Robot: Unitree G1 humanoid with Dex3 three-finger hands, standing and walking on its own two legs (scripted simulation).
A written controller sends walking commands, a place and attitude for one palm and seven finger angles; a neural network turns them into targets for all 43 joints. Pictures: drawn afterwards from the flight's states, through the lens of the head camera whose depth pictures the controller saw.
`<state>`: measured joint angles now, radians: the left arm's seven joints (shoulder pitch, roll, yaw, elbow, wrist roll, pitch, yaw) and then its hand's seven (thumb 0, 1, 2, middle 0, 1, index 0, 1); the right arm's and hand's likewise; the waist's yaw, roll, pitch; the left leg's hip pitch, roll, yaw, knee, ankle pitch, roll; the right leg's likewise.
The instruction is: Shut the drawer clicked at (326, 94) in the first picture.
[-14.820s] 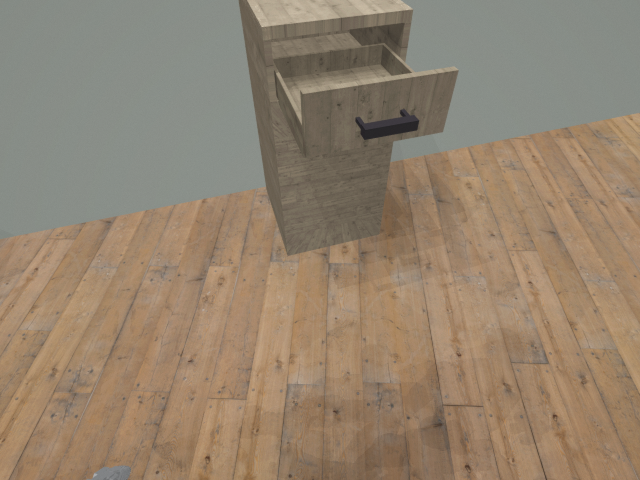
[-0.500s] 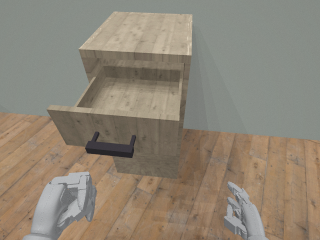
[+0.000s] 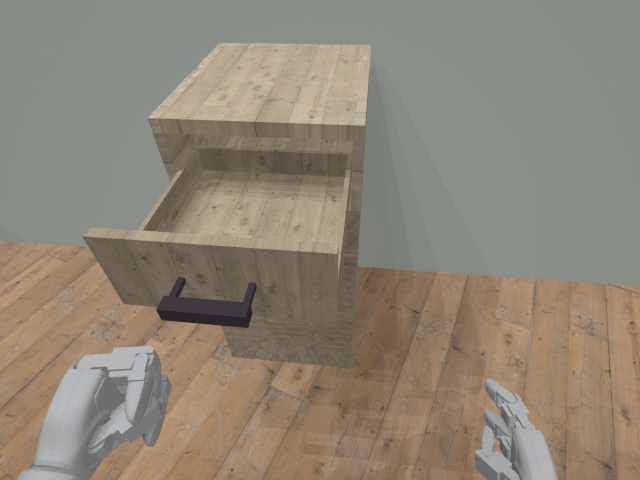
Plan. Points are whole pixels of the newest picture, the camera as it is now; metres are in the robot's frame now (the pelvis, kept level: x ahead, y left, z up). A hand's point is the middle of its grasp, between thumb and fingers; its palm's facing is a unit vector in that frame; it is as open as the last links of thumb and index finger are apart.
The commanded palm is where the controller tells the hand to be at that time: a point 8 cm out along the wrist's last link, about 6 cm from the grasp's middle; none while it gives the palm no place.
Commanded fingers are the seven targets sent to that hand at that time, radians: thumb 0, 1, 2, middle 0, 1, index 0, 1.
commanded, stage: raise the hand and make a fist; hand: left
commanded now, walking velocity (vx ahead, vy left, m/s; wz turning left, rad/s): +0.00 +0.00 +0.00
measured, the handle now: (210, 299) +0.36 +0.20 +0.03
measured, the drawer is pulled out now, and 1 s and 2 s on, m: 0.29 0.29 0.28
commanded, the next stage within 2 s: bring the fist close to the handle in 0.02 s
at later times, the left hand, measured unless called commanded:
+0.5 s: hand (180, 393) +0.19 +0.17 +0.09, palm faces -0.02 -1.00 -0.05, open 3.3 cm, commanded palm +0.16 +0.22 +0.09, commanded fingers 0.00 0.90 0.90 -1.40 -1.60 -1.40 -1.60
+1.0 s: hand (210, 380) +0.23 +0.16 +0.04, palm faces -0.03 -1.00 -0.05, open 3.3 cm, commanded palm +0.21 +0.22 +0.04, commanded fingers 0.00 0.90 0.90 -1.40 -1.60 -1.40 -1.60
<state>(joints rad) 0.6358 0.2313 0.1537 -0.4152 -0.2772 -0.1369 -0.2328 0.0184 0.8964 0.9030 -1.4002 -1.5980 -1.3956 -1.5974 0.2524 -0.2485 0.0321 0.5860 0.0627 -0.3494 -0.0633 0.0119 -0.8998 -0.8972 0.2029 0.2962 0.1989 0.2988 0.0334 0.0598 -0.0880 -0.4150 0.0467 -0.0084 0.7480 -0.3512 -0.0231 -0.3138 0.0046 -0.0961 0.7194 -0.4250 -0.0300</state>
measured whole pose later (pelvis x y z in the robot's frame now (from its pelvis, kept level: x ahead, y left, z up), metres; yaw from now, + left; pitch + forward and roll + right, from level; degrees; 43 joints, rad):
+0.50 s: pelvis +0.00 +0.00 +0.00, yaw +0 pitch +3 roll +0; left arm 0.52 0.19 0.12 -0.25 -0.25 -0.20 -0.24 0.02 0.90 0.90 -1.40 -1.60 -1.40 -1.60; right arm 0.23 -0.24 0.03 0.60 0.04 -0.32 -0.05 0.01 -0.90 -0.90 0.20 0.30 0.20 0.30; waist 0.01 0.05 -0.07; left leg -0.46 0.04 0.00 0.76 -0.35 -0.02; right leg -0.36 -0.01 -0.09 0.75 -0.43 -0.02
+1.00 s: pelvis -0.01 +0.01 -0.02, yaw -1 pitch +8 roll -1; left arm 0.36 0.18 0.07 -0.06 -0.20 -0.31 -0.15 0.02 0.90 0.90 -1.40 -1.60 -1.40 -1.60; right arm 0.24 -0.24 0.03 0.56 0.02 -0.22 -0.03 0.01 -0.90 -0.90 0.20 0.30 0.20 0.30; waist -0.02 0.04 -0.08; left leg -0.65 0.04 0.00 0.91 -0.40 -0.01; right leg -0.57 -0.01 -0.08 0.91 -0.49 -0.02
